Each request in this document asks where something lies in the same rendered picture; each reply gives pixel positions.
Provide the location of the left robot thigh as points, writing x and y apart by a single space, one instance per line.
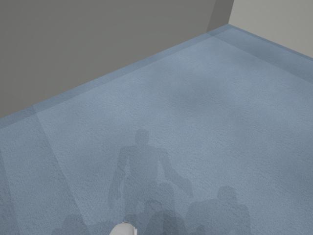
124 229

